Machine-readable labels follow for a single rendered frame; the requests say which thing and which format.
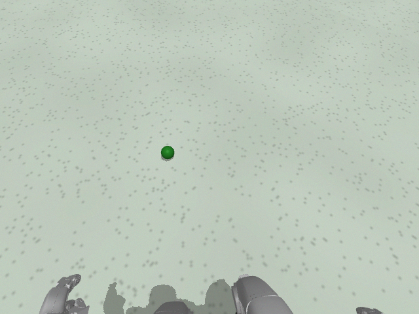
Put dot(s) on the ball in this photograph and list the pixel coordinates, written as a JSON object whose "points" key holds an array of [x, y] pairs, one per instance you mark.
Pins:
{"points": [[167, 152]]}

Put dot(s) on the left robot hand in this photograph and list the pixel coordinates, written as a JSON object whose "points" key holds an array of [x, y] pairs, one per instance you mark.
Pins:
{"points": [[56, 299]]}

